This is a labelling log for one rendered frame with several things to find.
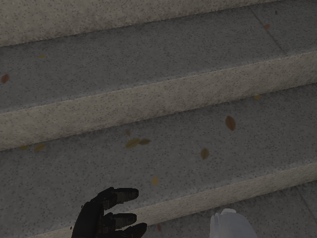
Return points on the left robot hand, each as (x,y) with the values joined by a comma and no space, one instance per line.
(92,223)

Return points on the right robot thigh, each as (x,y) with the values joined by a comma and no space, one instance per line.
(231,225)

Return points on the robot right shin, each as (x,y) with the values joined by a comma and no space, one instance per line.
(228,210)

